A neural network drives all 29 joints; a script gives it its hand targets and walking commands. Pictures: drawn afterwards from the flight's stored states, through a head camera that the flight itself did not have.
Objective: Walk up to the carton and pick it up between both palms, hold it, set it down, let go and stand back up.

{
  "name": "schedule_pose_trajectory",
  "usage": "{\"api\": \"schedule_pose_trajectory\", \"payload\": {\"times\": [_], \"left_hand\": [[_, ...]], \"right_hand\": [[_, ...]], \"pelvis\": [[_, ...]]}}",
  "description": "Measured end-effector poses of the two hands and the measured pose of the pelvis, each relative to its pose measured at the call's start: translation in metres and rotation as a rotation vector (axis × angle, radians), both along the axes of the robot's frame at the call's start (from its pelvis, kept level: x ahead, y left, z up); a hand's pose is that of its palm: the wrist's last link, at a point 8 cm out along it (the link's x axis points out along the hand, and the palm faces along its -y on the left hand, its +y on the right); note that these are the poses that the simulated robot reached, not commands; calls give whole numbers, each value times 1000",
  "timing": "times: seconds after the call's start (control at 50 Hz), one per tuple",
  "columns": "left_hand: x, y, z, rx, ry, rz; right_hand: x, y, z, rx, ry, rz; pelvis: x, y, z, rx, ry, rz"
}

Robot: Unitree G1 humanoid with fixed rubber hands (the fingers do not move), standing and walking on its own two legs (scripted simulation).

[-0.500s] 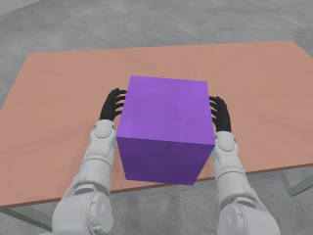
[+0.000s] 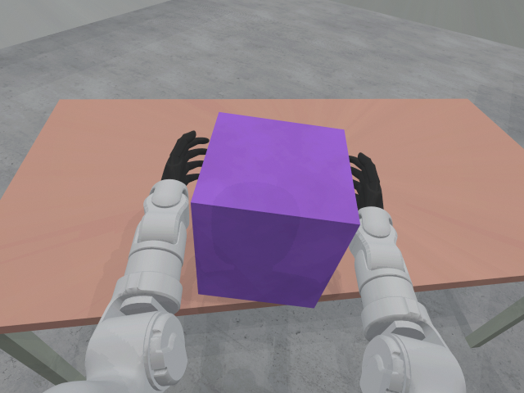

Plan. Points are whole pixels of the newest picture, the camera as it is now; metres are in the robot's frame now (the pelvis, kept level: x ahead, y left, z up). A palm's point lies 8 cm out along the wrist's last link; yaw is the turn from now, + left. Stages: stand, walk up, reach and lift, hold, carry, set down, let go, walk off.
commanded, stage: reach and lift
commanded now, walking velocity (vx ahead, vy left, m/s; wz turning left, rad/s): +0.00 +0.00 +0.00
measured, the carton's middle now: (268, 214) +0.40 -0.01 +0.05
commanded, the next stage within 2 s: hold in 1.78 s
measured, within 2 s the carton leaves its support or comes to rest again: neither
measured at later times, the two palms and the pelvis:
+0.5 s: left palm (170, 172) +0.39 +0.14 +0.15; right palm (369, 206) +0.36 -0.16 +0.12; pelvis +0.01 +0.01 +0.00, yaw +0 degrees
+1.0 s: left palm (161, 160) +0.37 +0.14 +0.19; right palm (378, 195) +0.35 -0.16 +0.16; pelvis +0.00 +0.01 +0.00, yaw +0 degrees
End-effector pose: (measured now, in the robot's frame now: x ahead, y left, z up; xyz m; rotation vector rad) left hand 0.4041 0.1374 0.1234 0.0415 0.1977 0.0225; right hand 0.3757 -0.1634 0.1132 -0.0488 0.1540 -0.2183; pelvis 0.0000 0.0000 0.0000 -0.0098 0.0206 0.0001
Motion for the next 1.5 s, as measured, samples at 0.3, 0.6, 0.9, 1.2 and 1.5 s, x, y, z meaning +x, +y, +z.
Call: {"api": "schedule_pose_trajectory", "payload": {"times": [0.3,0.6,0.9,1.2,1.5], "left_hand": [[-3,6,17,49,-40,-7],[-17,3,35,52,-44,-1],[-29,5,64,32,-67,0],[-33,7,74,31,-54,8],[-31,10,85,8,-73,17]], "right_hand": [[-5,8,-1,36,-29,-6],[-17,4,18,33,-31,-1],[-25,6,44,61,-55,3],[-27,8,53,74,-42,7],[-22,10,68,75,-60,14]], "pelvis": [[18,10,1,-4,-41,17],[9,12,0,-7,-97,-3],[3,8,0,-5,-128,-1],[-7,11,-1,-8,-122,-11],[2,10,0,-7,-128,-8]]}}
